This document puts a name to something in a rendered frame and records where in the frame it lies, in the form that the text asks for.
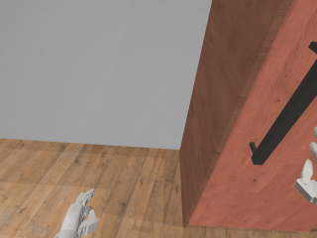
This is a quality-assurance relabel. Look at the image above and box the left robot hand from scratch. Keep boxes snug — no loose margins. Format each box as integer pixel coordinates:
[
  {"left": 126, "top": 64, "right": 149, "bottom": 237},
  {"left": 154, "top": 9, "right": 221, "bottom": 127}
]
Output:
[{"left": 60, "top": 189, "right": 98, "bottom": 238}]

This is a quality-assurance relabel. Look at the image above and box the wardrobe door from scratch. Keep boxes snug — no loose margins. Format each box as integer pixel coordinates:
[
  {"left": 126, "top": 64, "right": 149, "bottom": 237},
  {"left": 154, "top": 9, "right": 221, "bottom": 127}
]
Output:
[{"left": 188, "top": 0, "right": 317, "bottom": 232}]

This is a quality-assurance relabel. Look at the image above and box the handle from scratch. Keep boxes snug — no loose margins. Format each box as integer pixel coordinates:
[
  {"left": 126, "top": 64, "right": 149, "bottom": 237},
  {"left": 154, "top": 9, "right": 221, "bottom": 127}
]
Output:
[{"left": 249, "top": 41, "right": 317, "bottom": 166}]

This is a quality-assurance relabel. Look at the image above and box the right robot hand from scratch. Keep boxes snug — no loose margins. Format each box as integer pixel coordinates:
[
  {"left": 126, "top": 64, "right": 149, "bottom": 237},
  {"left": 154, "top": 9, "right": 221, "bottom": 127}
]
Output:
[{"left": 295, "top": 126, "right": 317, "bottom": 204}]

